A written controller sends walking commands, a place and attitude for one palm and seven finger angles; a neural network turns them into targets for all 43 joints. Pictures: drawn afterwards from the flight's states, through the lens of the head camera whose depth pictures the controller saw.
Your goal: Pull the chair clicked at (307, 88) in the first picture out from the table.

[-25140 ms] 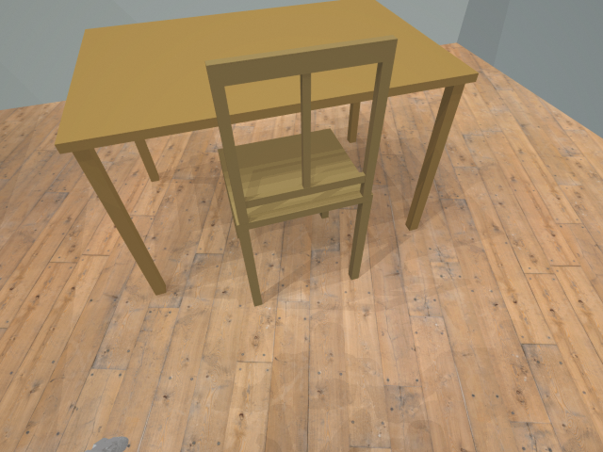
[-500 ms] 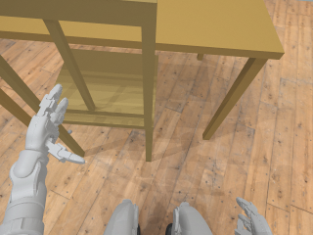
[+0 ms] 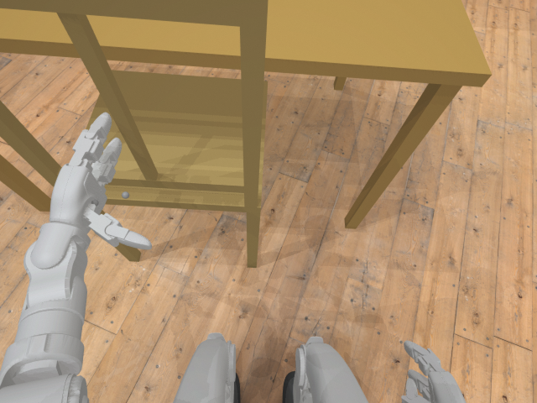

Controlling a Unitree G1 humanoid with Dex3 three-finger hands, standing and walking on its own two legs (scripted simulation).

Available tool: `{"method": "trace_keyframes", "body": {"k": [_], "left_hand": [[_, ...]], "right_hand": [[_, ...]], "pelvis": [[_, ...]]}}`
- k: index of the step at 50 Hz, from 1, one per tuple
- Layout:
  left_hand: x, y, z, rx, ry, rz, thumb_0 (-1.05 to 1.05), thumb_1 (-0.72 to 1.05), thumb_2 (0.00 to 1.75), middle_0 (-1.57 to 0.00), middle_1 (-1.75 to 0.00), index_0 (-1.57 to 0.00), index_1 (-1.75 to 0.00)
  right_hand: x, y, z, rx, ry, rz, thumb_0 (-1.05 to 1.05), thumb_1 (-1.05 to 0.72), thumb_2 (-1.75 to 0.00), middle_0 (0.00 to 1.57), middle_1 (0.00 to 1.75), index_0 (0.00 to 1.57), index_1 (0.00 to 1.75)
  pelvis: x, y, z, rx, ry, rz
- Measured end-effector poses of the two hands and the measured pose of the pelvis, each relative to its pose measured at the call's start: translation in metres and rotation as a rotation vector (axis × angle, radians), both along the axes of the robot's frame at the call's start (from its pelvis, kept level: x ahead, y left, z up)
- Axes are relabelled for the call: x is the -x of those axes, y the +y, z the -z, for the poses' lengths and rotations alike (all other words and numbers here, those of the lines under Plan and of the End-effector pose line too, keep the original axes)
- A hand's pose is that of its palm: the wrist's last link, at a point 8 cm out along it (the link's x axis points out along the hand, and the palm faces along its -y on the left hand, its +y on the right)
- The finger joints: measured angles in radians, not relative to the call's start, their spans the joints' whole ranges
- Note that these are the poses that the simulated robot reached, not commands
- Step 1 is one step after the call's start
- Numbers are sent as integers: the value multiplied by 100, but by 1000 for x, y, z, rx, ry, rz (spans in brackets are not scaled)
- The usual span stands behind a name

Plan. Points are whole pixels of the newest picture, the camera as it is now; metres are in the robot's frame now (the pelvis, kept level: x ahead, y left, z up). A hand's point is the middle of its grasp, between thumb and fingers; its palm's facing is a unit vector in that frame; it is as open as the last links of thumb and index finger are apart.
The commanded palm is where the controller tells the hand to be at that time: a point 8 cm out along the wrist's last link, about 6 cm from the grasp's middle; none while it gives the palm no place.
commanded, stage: push the fingers through the gap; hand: left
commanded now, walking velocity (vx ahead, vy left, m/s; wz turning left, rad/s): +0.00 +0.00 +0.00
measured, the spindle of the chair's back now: (122, 117) +0.51 +0.23 +0.06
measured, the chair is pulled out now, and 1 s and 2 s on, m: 0.00 0.00 0.00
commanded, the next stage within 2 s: hook a spindle and tug to test in 1.24 s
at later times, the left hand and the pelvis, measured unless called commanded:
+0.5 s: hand (133, 164) +0.45 +0.21 +0.03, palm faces -0.04 -1.00 -0.06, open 16.9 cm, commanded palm +0.44 +0.26 +0.03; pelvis +0.00 +0.00 -0.01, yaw -1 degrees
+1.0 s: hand (135, 145) +0.49 +0.22 +0.03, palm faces -0.05 -1.00 -0.06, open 16.9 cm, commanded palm +0.47 +0.25 +0.03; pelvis +0.00 +0.01 -0.01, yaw -2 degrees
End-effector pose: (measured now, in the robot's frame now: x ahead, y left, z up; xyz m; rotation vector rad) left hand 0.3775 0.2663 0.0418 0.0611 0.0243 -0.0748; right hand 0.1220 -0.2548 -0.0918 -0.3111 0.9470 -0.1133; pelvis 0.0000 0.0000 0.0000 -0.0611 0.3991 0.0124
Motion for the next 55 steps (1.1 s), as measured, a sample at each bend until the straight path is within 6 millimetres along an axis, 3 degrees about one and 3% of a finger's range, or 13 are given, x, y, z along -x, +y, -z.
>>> {"method": "trace_keyframes", "body": {"k": [15,24,46,55], "left_hand": [[-31,5,5,-9,8,-30,-1,-49,30,-6,-8,-6,-8],[-55,3,10,2,29,-33,-1,-50,30,-6,-8,-6,-8],[-92,8,12,18,12,-41,-1,-50,30,-6,-8,-6,-8],[-88,7,13,14,35,-41,-1,-49,30,-6,-8,-6,-8]], "right_hand": [[38,-6,8,12,135,47,1,-91,-90,20,30,20,30],[46,-8,10,23,173,68,1,-91,-90,20,30,20,30],[66,-7,18,37,273,99,1,-91,-90,20,30,20,30],[75,-1,15,16,307,123,1,-91,-90,20,30,20,30]], "pelvis": [[-1,2,3,2,23,9],[-2,3,5,5,44,12],[-1,5,13,19,81,15],[-3,8,8,16,81,25]]}}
